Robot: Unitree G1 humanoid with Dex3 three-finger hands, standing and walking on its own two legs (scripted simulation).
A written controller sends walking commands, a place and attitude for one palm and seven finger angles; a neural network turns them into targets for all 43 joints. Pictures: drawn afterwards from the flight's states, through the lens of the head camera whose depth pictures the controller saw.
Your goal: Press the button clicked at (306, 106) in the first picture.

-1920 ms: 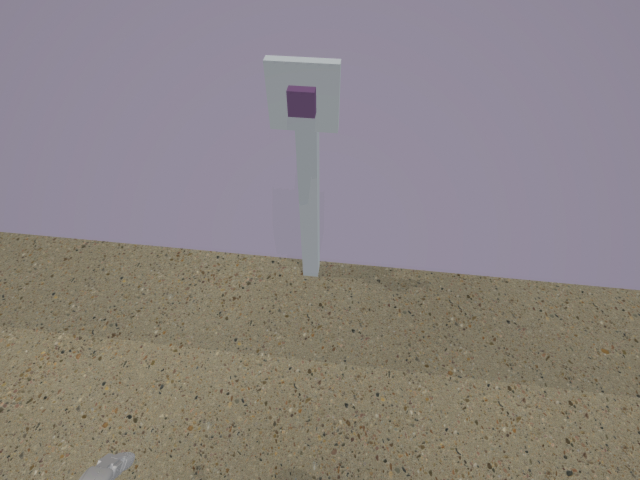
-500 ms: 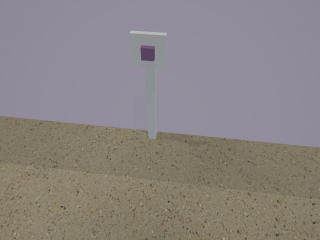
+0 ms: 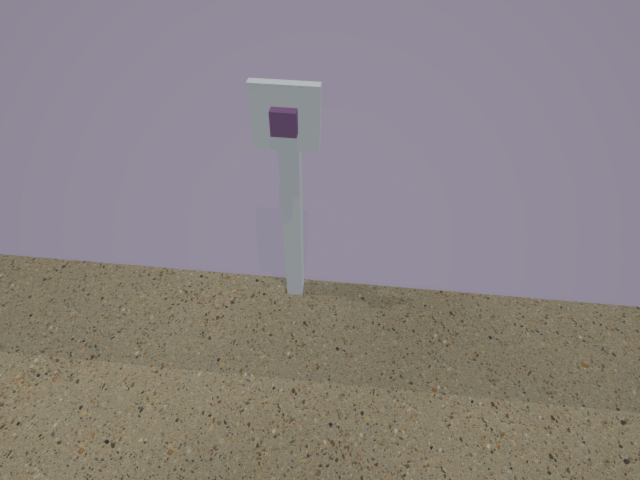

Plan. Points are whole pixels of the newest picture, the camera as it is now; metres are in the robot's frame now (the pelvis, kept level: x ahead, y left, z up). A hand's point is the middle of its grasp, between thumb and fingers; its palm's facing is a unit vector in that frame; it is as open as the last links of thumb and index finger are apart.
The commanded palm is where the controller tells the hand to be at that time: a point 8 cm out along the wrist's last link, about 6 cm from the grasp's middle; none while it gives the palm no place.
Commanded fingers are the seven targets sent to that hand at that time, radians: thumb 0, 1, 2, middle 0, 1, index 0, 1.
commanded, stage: take the last steps up to it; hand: left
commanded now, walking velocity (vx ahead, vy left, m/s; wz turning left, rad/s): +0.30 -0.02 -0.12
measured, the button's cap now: (284, 122) +0.92 +0.16 +0.00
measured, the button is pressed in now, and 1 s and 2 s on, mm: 0 0 0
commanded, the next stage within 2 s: come to a stop and stand still in 1.04 s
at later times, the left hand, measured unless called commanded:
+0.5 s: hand out of the picture +0.11 +0.25 -0.19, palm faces +0.01 -0.99 -0.13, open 7.3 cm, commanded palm none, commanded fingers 0.00 0.90 0.90 -0.20 -0.30 -0.20 -0.30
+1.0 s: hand (246, 321) +0.45 +0.18 -0.18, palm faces -0.13 -0.99 -0.10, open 7.3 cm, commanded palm none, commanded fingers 0.00 0.90 0.90 -0.20 -0.30 -0.20 -0.30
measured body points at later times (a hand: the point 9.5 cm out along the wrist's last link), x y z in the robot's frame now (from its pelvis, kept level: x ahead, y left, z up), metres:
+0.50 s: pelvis +0.15 +0.08 +0.00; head +0.14 +0.12 +0.45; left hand +0.11 +0.31 -0.17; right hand +0.17 -0.16 -0.13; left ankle +0.15 +0.13 -0.74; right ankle +0.09 -0.07 -0.64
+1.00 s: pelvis +0.32 +0.05 -0.02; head +0.35 +0.05 +0.43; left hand +0.45 +0.23 -0.17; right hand +0.12 -0.09 -0.14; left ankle +0.16 +0.13 -0.72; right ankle +0.39 -0.05 -0.74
